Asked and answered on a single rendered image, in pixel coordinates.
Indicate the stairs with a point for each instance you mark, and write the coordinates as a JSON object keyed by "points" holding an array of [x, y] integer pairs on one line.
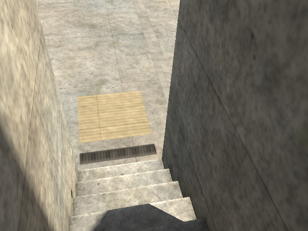
{"points": [[139, 196]]}

